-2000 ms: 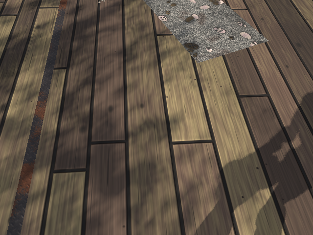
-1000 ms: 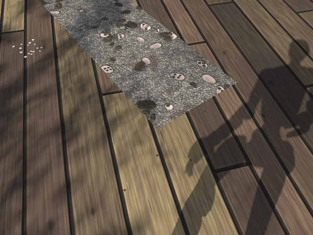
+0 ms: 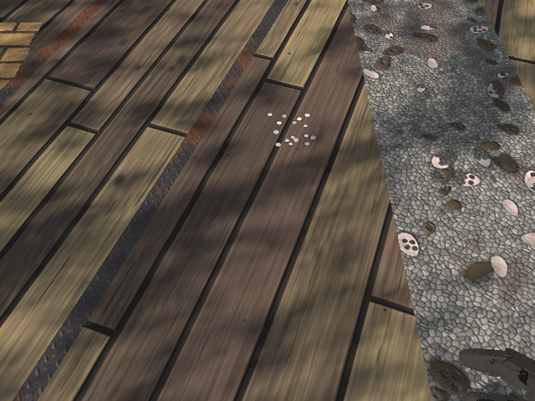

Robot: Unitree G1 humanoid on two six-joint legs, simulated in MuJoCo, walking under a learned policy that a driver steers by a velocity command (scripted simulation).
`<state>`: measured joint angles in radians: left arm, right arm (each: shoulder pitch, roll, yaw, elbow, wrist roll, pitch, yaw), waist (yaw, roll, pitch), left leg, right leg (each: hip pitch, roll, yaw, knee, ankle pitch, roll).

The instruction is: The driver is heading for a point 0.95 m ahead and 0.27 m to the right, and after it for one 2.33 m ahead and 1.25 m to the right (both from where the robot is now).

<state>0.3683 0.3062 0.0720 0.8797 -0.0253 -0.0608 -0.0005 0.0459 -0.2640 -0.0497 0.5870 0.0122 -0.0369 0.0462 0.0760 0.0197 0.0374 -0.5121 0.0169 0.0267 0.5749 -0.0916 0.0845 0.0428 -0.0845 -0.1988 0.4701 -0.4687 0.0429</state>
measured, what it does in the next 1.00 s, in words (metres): walks ahead, turning right: right foot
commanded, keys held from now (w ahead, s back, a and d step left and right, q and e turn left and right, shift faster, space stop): w+e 0.90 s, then w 0.10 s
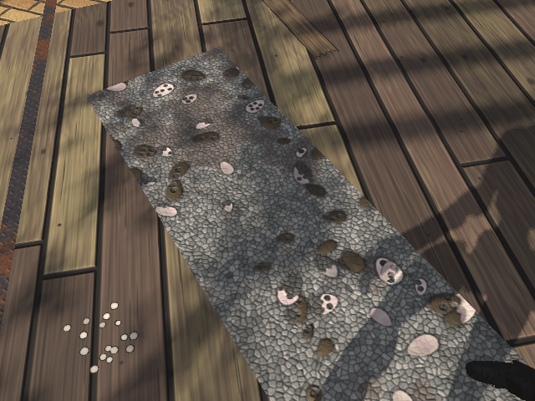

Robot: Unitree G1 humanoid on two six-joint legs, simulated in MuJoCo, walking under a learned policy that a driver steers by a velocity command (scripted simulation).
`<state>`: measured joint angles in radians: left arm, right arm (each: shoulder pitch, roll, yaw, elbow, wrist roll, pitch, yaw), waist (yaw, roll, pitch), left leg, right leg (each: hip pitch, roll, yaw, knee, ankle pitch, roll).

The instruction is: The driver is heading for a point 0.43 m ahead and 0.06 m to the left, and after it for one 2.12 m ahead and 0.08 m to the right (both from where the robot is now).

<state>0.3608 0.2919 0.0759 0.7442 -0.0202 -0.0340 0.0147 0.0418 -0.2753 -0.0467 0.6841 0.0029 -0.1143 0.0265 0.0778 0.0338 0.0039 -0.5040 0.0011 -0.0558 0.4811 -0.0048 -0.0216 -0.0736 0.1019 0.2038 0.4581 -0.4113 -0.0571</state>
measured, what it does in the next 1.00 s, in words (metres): walks ahead: left foot, then right foot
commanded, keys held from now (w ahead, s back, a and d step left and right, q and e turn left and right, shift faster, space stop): w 0.36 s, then no key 0.64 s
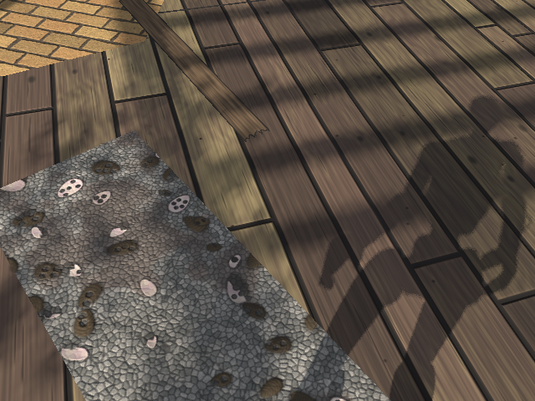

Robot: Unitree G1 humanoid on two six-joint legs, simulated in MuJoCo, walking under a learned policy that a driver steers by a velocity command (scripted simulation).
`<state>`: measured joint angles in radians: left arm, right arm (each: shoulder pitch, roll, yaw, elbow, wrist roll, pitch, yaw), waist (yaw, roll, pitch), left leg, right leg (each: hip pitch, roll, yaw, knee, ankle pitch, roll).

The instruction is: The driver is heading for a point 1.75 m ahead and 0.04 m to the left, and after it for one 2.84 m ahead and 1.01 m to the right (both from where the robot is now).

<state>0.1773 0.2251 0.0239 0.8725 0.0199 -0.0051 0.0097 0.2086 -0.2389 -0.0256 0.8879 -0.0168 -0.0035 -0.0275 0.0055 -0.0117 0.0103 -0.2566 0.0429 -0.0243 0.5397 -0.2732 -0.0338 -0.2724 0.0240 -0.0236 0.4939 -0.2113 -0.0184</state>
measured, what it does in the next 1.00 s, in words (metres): stands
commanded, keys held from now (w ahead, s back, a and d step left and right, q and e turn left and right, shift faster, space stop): no key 1.00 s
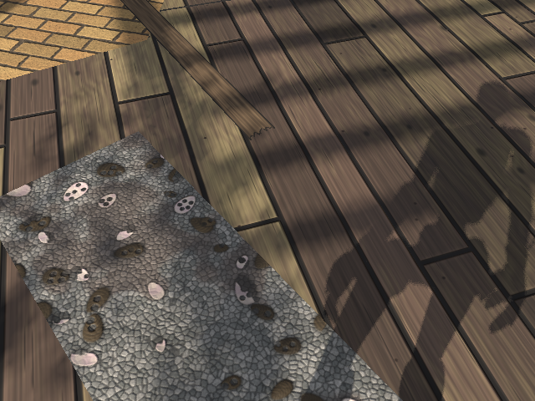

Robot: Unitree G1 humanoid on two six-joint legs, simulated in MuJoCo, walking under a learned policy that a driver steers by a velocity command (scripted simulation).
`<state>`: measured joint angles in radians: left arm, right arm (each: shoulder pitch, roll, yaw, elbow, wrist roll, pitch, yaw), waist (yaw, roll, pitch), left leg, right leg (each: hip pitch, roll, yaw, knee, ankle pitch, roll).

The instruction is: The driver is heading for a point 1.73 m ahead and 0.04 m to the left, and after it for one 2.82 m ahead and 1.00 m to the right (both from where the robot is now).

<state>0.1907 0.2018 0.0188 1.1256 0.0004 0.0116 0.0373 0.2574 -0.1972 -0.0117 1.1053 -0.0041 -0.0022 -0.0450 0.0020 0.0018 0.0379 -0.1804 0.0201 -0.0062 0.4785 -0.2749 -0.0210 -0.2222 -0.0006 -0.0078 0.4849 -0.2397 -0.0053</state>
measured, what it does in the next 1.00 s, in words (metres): shifts its weight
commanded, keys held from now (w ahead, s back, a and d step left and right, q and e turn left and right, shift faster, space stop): no key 0.68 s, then w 0.32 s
